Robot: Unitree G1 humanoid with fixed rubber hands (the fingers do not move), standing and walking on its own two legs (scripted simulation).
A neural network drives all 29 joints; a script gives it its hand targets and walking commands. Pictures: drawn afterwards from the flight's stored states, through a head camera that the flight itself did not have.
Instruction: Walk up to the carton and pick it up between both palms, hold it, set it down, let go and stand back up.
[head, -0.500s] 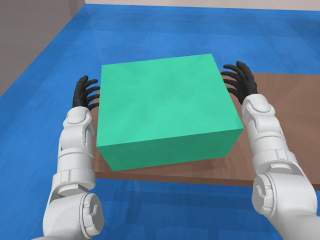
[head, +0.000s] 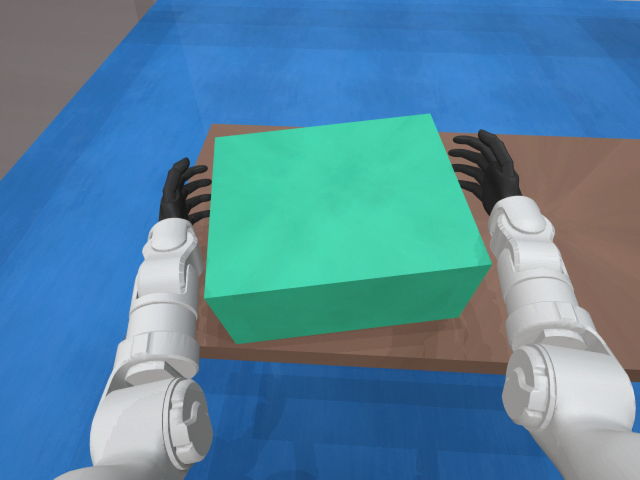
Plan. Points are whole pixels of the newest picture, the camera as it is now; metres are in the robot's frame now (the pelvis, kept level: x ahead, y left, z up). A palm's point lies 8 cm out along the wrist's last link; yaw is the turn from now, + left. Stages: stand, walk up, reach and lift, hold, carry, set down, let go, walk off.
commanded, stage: set down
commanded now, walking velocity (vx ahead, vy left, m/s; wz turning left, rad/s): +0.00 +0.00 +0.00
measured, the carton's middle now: (335, 226) +0.43 -0.03 +0.06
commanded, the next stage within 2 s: none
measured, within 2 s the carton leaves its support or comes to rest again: rests again in 0.86 s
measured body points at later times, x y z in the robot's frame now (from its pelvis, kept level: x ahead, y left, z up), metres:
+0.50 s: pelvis +0.00 +0.00 +0.00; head +0.02 +0.00 +0.45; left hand +0.43 +0.17 +0.11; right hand +0.42 -0.24 +0.13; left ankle +0.00 +0.15 -0.75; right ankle -0.01 -0.12 -0.75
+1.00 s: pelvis +0.00 +0.00 +0.00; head +0.03 +0.00 +0.45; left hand +0.43 +0.17 +0.10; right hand +0.43 -0.24 +0.11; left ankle +0.00 +0.15 -0.75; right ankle -0.01 -0.12 -0.75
